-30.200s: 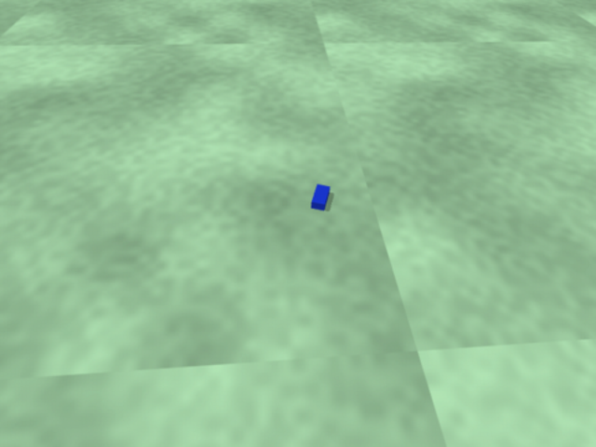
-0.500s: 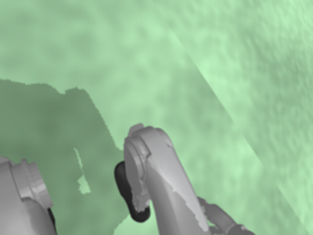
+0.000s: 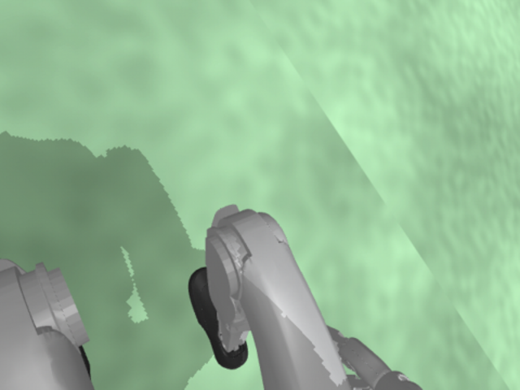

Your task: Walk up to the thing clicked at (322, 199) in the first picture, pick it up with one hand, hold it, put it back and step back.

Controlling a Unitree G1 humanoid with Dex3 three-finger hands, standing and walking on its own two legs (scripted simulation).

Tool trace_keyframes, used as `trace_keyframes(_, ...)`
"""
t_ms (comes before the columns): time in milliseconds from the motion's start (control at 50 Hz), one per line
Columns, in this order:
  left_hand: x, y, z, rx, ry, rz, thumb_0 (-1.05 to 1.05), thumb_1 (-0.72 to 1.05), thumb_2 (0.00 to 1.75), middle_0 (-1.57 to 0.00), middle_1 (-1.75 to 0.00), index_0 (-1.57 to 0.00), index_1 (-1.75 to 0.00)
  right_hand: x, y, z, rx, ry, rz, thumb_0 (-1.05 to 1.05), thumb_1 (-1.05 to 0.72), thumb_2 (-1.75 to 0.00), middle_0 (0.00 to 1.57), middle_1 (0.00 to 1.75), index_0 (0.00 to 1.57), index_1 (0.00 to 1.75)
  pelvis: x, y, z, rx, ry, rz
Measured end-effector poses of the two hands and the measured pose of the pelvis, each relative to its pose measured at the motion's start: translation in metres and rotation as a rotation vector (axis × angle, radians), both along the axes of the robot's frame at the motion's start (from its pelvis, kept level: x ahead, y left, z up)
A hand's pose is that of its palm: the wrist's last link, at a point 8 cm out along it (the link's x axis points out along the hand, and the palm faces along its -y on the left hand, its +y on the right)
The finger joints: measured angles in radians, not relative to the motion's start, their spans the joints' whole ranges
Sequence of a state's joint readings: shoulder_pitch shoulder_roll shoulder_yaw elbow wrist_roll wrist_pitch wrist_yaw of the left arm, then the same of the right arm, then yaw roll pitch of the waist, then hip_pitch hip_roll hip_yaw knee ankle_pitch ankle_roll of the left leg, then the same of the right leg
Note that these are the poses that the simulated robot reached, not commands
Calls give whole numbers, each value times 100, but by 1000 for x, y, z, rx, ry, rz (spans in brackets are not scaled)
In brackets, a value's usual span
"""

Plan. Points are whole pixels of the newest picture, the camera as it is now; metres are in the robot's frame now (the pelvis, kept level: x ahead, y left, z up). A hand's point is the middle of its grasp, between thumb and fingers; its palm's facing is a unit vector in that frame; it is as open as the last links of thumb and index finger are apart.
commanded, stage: withdraw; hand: left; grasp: from above
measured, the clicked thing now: out of the picture +0.44 +0.37 -0.28
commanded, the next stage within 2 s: home in 0.94 s
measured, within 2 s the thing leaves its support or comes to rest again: neither
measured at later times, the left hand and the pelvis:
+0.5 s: hand out of the picture +0.43 +0.39 -0.09, palm faces -0.36 -0.08 -0.93, open 14.0 cm; pelvis +0.00 +0.00 +0.03, yaw +5 degrees
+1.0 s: hand out of the picture +0.42 +0.38 -0.14, palm faces -0.38 -0.10 -0.92, open 13.9 cm; pelvis -0.01 -0.01 +0.02, yaw +6 degrees
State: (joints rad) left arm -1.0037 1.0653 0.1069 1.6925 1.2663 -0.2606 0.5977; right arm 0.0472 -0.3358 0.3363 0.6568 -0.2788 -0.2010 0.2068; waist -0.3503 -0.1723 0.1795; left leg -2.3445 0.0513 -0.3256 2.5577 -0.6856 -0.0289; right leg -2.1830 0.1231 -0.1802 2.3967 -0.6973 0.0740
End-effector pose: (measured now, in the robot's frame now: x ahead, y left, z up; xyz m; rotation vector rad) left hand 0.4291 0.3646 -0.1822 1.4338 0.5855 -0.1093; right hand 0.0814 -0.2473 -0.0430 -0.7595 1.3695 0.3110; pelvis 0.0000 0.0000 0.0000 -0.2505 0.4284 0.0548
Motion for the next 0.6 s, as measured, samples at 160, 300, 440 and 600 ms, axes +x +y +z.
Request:
trace_keyframes(160,4,3,8,9,-50,5,0,-46,95,-11,-98,-12,-98,5,2,0,13,-8,1,0,-90,-89,21,30,21,30,1,0,1,-1,11,1)
trace_keyframes(300,11,15,53,61,-141,31,0,-47,96,-10,-99,-11,-98,15,0,-6,55,-45,-60,0,-90,-89,21,30,21,30,5,-1,5,8,55,13)
trace_keyframes(440,5,24,122,110,-98,58,0,-49,97,-9,-98,-10,-98,35,0,-12,128,-110,-166,0,-90,-90,21,30,21,30,5,-3,22,36,105,43)
trace_keyframes(600,-5,19,168,75,44,45,0,-49,98,-9,-99,-9,-99,40,-3,2,135,-142,-221,0,-90,-90,21,30,21,30,-3,-8,49,66,118,72)
